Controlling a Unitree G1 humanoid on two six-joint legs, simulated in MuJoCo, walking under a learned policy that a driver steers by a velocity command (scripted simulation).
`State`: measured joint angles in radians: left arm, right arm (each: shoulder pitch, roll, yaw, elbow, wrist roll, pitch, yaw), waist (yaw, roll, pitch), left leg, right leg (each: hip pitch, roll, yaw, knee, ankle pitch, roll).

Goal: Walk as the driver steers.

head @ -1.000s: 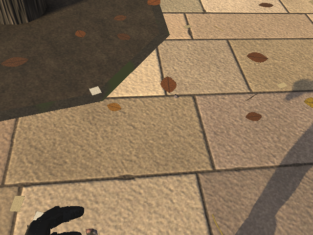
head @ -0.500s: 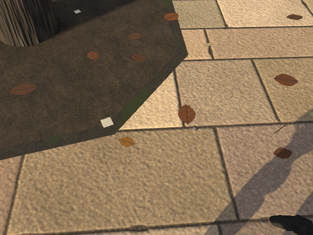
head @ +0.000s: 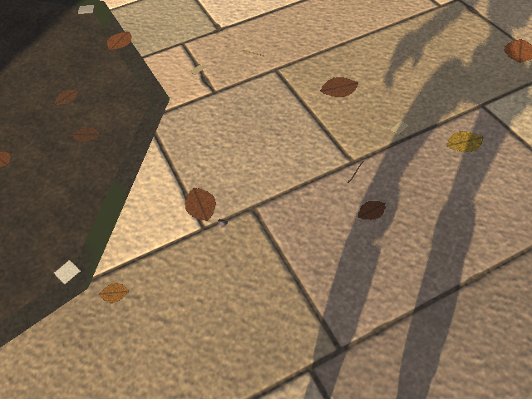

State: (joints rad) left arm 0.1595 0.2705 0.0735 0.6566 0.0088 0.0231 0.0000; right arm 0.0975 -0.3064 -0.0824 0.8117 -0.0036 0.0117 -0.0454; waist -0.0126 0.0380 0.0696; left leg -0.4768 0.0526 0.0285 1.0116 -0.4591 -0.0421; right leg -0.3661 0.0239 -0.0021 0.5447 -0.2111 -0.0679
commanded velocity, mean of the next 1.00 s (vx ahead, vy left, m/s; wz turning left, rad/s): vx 0.36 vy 0.00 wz -0.24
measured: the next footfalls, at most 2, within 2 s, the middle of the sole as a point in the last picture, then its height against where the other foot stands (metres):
left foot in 0.42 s outside the picture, level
right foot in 0.88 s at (387, 396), level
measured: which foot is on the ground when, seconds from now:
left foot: up 0.00-0.40, down 0.42-0.88, up 0.90-1.00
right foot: down 0.00-0.42, up 0.44-0.86, down 0.88-1.00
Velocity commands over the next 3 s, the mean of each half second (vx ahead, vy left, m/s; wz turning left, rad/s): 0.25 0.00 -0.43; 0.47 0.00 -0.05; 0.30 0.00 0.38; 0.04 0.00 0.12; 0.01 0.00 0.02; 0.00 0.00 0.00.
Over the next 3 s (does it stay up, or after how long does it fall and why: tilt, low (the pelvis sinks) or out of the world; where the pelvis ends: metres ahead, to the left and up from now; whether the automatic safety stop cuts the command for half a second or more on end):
stays up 0.68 -0.18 0.00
